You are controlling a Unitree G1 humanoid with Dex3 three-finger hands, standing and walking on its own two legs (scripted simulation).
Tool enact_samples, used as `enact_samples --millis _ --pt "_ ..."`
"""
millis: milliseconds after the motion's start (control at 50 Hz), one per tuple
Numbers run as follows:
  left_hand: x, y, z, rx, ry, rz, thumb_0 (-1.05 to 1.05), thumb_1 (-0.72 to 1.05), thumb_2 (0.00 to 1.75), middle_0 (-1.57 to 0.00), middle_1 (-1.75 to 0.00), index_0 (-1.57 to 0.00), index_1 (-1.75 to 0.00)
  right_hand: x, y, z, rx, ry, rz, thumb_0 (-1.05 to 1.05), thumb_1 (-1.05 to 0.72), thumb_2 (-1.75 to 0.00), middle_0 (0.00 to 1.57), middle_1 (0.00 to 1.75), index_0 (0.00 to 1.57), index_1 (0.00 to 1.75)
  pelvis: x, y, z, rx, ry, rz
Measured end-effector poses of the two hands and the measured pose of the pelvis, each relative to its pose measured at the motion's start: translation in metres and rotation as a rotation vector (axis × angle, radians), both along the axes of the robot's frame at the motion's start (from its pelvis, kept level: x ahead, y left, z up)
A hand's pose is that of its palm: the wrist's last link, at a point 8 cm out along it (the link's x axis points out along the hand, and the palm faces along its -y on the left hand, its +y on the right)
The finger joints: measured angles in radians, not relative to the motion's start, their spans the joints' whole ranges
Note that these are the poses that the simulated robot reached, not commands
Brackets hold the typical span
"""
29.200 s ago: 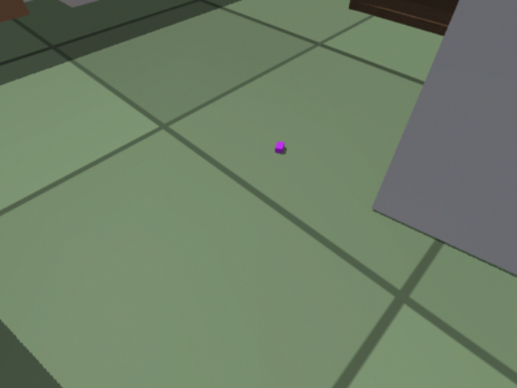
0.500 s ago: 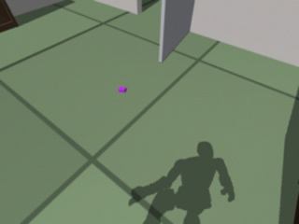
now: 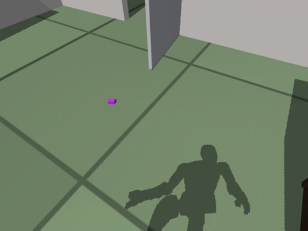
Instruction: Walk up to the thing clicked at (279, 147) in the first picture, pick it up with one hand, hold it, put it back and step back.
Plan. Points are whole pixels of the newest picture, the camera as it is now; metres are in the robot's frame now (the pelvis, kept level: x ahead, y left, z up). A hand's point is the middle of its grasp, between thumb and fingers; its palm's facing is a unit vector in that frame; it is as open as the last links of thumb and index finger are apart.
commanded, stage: walk up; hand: left
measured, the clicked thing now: (111, 101) +1.39 +0.37 -0.75
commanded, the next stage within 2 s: none
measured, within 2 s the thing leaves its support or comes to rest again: neither
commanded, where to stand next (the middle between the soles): +1.03 +0.08 m, yaw +2 degrees
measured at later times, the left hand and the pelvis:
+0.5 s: hand (62, 217) +0.23 +0.30 -0.16, palm faces +0.06 -0.93 -0.35, open 7.4 cm; pelvis +0.22 +0.02 -0.01, yaw +5 degrees
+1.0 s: hand (82, 128) +0.55 +0.29 -0.13, palm faces +0.02 -0.91 -0.41, open 7.4 cm; pelvis +0.47 +0.01 -0.02, yaw +2 degrees
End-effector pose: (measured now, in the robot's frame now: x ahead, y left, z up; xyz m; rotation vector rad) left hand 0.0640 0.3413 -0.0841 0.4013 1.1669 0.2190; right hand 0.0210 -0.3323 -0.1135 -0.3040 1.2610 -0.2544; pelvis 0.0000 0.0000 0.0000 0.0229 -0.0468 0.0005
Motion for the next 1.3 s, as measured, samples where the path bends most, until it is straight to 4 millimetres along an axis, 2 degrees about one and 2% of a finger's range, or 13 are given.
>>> enact_samples --millis 40,80,220,360,440,540,660,800,940,1000,1120,1200,1300 --pt "0.012 -0.006 -0.002 0.028 -0.041 0.013 0.01 0.9 0.9 -0.2 -0.3 -0.21 -0.3 0.014 -0.016 -0.013 -0.013 0.016 0.008 0.01 -0.9 -0.9 0.2 0.3 0.21 0.3 0.014 -0.01 -0.011 -0.024 -0.01 0.007" --pt "0.015 -0.015 -0.002 0.037 -0.062 0.041 0.01 0.9 0.9 -0.2 -0.3 -0.21 -0.3 0.034 -0.022 -0.018 -0.01 0.025 0.019 0.01 -0.9 -0.9 0.2 0.3 0.21 0.3 0.027 -0.016 -0.012 -0.037 -0.016 0.018" --pt "0.026 -0.038 0.005 -0.008 -0.007 0.097 0.01 0.9 0.9 -0.21 -0.3 -0.21 -0.3 0.122 -0.009 0.001 0.053 -0.075 0.091 0.01 -0.9 -0.9 0.2 0.3 0.2 0.3 0.078 -0.022 0.007 -0.043 -0.017 0.025" --pt "0.075 -0.036 -0.008 -0.048 0.014 0.116 0.01 0.9 0.9 -0.21 -0.3 -0.21 -0.3 0.194 0.003 0.012 0.042 -0.05 0.149 0.01 -0.9 -0.9 0.2 0.3 0.21 0.3 0.141 -0.014 0.007 -0.055 0.006 0.049" --pt "0.117 -0.019 -0.024 -0.064 0.019 0.123 0.01 0.9 0.9 -0.21 -0.3 -0.21 -0.3 0.249 0.016 0.012 0.012 -0.034 0.186 0.01 -0.9 -0.9 0.2 0.3 0.21 0.3 0.185 0.002 -0.003 -0.069 0.015 0.075" --pt "0.179 0.008 -0.048 -0.072 0.055 0.123 0.01 0.9 0.9 -0.21 -0.3 -0.21 -0.3 0.327 0.044 0.011 -0.027 -0.107 0.208 0.01 -0.9 -0.9 0.2 0.3 0.21 0.3 0.242 0.028 -0.017 -0.026 0.021 0.071" --pt "0.275 0.017 -0.03 -0.086 0.003 0.058 0.01 0.9 0.9 -0.2 -0.3 -0.21 -0.3 0.374 0.065 0.029 -0.015 -0.173 0.157 0.01 -0.9 -0.9 0.2 0.3 0.21 0.3 0.301 0.039 0.001 -0.034 0.016 0.064" --pt "0.375 0.017 -0.01 -0.067 -0.063 -0.011 0.01 0.9 0.9 -0.2 -0.3 -0.2 -0.3 0.415 0.056 0.023 -0.002 -0.129 0.129 0.01 -0.9 -0.9 0.2 0.3 0.21 0.31 0.371 0.036 0.004 -0.008 0.012 0.039" --pt "0.46 -0.001 -0.012 -0.004 -0.097 -0.022 0.01 0.9 0.9 -0.2 -0.3 -0.21 -0.3 0.476 0.026 -0.019 0.024 -0.097 0.095 0.01 -0.9 -0.9 0.2 0.3 0.21 0.31 0.449 0.013 -0.021 -0.024 -0.004 0.032" --pt "0.477 -0.011 -0.006 -0.004 -0.13 0.008 0.01 0.9 0.9 -0.2 -0.3 -0.21 -0.3 0.509 0.026 -0.022 0.042 -0.07 0.119 0.01 -0.9 -0.9 0.2 0.3 0.21 0.3 0.474 0.007 -0.017 -0.012 -0.01 0.035" --pt "0.485 -0.017 0.009 -0.013 -0.069 0.052 0.01 0.9 0.9 -0.21 -0.3 -0.21 -0.3 0.582 0.034 -0.003 0.068 -0.126 0.159 0.01 -0.9 -0.9 0.2 0.3 0.21 0.3 0.52 0.01 0.003 -0.012 -0.006 0.024" --pt "0.494 -0.007 0.007 -0.017 -0.013 0.067 0.01 0.9 0.9 -0.21 -0.3 -0.21 -0.3 0.619 0.039 0.007 0.059 -0.132 0.173 0.01 -0.9 -0.9 0.2 0.3 0.21 0.3 0.551 0.017 0.007 -0.031 0.005 0.027" --pt "0.521 0.017 -0.006 -0.028 0.008 0.089 0.01 0.9 0.9 -0.21 -0.3 -0.21 -0.3 0.665 0.053 0.014 0.024 -0.097 0.201 0.01 -0.9 -0.9 0.2 0.3 0.21 0.3 0.594 0.035 0.001 -0.057 0.013 0.042"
